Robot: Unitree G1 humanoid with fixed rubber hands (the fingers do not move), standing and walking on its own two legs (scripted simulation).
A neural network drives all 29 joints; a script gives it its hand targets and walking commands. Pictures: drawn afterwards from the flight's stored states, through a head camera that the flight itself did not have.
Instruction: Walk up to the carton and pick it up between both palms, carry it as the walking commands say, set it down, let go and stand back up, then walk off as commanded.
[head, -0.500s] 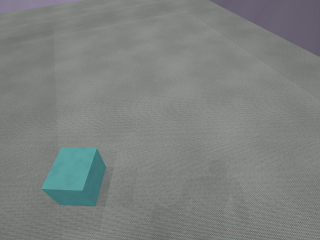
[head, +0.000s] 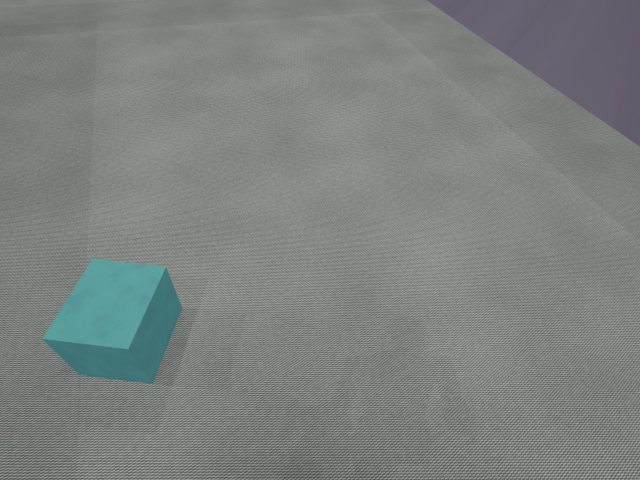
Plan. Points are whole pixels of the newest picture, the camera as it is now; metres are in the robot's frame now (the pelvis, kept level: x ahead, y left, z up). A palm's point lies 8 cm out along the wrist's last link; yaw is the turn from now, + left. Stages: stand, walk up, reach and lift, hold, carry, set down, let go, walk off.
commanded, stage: walk off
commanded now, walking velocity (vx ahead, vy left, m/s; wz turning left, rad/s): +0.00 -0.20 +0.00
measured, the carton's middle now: (122, 321) +0.68 +0.61 -0.64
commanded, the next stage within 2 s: stand in 0.40 s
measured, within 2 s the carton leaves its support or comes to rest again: neither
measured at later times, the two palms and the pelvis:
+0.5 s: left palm out of the picture +0.06 +0.11 -0.09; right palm out of the picture +0.04 -0.42 -0.11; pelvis -0.02 -0.14 +0.01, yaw -2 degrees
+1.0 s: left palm out of the picture +0.00 +0.01 -0.10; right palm out of the picture +0.05 -0.51 -0.10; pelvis -0.05 -0.24 +0.01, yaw -2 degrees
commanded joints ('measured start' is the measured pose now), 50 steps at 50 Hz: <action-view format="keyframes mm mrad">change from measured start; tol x64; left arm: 1 -25 99 24 -80 35 0 -30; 50 105 58 -9 13 24 -120 49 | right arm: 1 99 -159 -13 5 -54 -42 -19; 50 -115 6 20 -4 -11 -4 51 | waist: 1 -60 187 -87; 50 10 -118 -101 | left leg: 1 131 311 -308 -320 621 222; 15 -265 -53 -20 617 -59 -24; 30 349 96 58 -605 464 184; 35 -525 250 -193 -524 -121 102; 50 -37 -48 -4 70 -99 -11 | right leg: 1 -135 -104 217 68 -43 99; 24 447 -325 205 -616 723 73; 29 140 -73 -175 -290 1798 743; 32 -25 -125 446 534 -158 130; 40 262 -172 245 -630 157 88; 50 300 -363 315 -506 844 -25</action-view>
